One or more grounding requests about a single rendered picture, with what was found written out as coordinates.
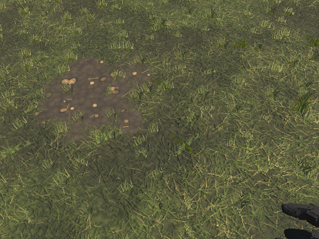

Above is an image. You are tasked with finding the robot right hand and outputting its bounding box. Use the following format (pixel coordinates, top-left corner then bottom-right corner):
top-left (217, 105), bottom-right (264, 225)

top-left (275, 203), bottom-right (319, 239)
